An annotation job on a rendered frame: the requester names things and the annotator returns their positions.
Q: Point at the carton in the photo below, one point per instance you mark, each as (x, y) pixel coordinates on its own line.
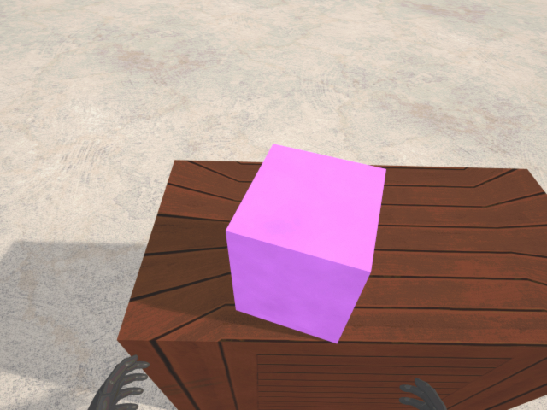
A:
(301, 242)

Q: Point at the right robot hand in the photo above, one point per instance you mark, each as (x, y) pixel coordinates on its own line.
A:
(431, 400)

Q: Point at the pedestal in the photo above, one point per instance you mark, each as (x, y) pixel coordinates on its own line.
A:
(456, 297)

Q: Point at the left robot hand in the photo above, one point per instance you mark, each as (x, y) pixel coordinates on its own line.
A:
(110, 392)

